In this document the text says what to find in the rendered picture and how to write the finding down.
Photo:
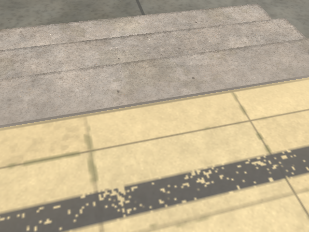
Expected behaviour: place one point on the stairs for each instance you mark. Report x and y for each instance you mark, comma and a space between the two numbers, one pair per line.
67, 46

